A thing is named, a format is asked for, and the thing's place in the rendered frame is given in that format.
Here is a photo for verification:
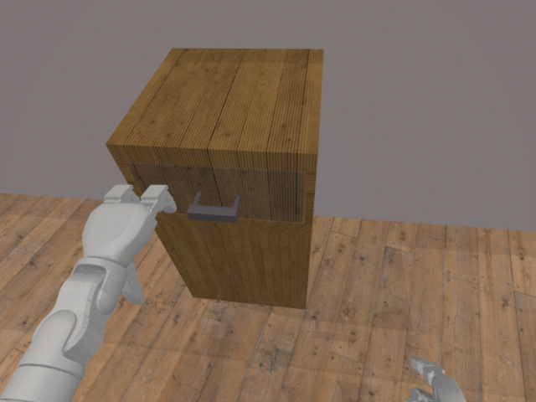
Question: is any robot right hand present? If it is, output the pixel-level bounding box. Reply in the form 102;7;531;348
405;356;466;402

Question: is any drawer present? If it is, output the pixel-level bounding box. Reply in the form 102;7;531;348
126;162;307;223

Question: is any left robot forearm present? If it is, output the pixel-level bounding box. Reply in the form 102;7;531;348
0;256;128;402

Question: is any cabinet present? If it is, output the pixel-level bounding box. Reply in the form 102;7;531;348
106;48;324;310

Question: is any handle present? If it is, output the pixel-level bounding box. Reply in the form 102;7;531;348
187;192;241;223

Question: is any robot left hand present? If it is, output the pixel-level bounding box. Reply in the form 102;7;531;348
82;185;177;305

